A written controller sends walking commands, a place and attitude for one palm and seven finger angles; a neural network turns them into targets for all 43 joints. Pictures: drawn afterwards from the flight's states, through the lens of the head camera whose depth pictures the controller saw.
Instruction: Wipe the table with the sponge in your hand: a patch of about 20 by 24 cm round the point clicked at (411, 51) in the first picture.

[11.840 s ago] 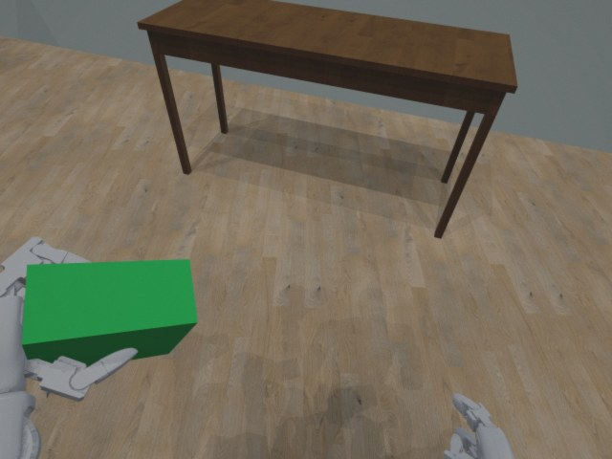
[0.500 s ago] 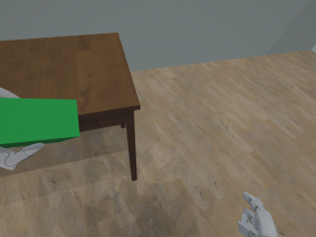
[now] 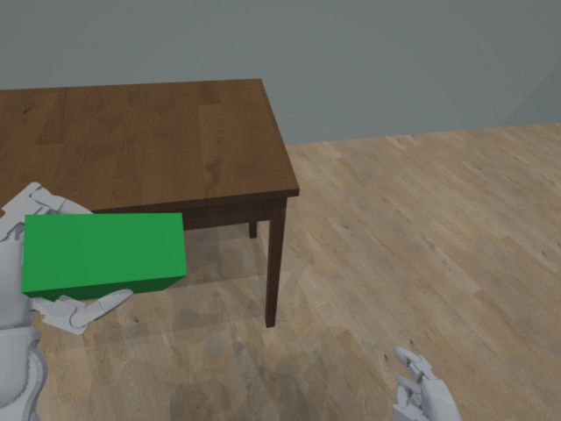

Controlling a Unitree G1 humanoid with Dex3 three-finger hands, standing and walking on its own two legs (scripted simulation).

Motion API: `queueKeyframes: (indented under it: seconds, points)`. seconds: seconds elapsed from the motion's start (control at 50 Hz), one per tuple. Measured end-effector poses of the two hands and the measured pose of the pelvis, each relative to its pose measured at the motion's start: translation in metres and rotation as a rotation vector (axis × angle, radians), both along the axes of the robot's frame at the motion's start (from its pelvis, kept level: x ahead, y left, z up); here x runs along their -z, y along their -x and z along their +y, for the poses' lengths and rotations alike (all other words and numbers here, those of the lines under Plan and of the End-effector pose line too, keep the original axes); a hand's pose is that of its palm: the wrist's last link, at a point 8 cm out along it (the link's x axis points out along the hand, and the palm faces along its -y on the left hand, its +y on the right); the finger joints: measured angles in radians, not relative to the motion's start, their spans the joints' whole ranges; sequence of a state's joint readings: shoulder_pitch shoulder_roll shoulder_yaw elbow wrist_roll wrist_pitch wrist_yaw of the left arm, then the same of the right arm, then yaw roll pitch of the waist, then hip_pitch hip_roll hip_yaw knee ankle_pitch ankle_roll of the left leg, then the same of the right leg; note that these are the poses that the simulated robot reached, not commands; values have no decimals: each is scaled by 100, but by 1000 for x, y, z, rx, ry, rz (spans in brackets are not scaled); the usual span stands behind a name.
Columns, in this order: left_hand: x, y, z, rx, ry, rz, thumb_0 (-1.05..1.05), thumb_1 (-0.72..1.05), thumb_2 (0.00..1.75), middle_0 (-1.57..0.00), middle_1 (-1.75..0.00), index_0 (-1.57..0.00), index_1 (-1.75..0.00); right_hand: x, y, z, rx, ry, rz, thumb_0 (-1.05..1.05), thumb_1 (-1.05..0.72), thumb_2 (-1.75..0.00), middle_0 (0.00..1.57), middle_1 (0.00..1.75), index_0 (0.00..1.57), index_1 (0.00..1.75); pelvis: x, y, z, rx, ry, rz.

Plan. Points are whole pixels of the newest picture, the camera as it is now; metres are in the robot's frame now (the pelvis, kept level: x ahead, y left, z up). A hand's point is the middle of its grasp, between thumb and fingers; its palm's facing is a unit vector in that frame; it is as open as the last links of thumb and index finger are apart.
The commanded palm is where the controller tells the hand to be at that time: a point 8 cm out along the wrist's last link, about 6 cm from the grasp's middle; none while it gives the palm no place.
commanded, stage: come to a stop and stand still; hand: left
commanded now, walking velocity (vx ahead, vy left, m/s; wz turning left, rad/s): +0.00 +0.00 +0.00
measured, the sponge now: (131, 259) +0.24 +0.21 +0.16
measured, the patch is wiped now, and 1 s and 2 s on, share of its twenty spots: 0.00 0.00 0.00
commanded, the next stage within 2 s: look again from close up in 1.30 s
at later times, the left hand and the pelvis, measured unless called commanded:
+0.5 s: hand (85, 258) +0.23 +0.26 +0.15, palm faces +0.33 -0.85 -0.42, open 10.6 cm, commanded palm +0.18 +0.29 +0.17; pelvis +0.01 +0.02 +0.00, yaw -3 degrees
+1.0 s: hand (124, 244) +0.26 +0.23 +0.15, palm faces +0.34 -0.86 -0.37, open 10.6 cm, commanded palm +0.21 +0.26 +0.17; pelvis +0.04 -0.01 +0.00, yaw -2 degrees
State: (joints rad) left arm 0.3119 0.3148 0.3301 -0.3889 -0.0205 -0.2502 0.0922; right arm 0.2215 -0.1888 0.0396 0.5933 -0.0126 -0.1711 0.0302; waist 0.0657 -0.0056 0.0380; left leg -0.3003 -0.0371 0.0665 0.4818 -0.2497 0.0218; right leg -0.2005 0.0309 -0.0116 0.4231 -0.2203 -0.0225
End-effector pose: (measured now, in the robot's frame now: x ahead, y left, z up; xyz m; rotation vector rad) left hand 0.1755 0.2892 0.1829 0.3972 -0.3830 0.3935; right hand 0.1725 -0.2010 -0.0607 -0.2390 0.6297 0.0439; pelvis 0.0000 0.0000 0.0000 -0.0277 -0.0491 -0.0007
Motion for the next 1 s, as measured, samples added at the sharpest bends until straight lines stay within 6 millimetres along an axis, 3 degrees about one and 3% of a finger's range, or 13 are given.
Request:
queueKeyframes:
  seconds: [0.12,0.24,0.36,0.52,0.6,0.78,1.0]
  points:
    - [24,-9,5,69,18,93,-1,-54,100,-67,-137,-69,-136,-12,1,-14,85,79,-27,1,-90,-90,20,30,21,30,2,2,11,24,20,-7]
    - [12,-14,18,38,-16,99,-1,-54,100,-67,-137,-69,-136,-16,11,-11,120,78,-10,1,-90,-90,20,30,20,30,-4,-1,16,23,9,7]
    - [-2,-13,9,59,-81,94,-1,-54,100,-67,-137,-69,-136,-1,11,-2,96,43,28,1,-90,-90,20,30,20,30,-3,-4,18,41,-17,30]
    - [15,-20,11,46,-52,194,-1,-54,100,-67,-137,-69,-136,10,5,1,113,17,64,1,-90,-90,20,30,21,30,-1,-10,18,47,5,35]
    - [19,-26,9,39,-14,182,-1,-54,100,-67,-137,-69,-136,7,1,-4,126,36,54,1,-90,-90,20,30,21,30,-1,-16,16,47,-13,33]
    - [2,-36,-6,47,-57,147,-1,-54,100,-67,-137,-69,-136,2,-17,-17,127,36,27,1,-90,-90,20,30,21,30,-3,-24,6,35,-23,57]
    - [18,-45,-21,36,-6,190,-1,-54,100,-67,-137,-69,-136,6,-25,-39,151,46,52,1,-90,-90,20,30,21,30,-2,-36,-10,35,-26,54]
